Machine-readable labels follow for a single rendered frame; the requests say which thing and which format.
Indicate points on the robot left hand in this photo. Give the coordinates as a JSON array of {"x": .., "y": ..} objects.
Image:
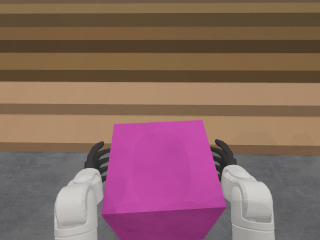
[{"x": 93, "y": 160}]

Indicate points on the robot right forearm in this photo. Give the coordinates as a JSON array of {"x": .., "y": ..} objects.
[{"x": 251, "y": 201}]

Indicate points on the carton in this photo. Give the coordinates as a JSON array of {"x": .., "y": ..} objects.
[{"x": 161, "y": 182}]

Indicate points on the robot left forearm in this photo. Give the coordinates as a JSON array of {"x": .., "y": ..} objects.
[{"x": 75, "y": 209}]

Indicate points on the robot right hand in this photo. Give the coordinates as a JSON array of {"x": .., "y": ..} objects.
[{"x": 226, "y": 158}]

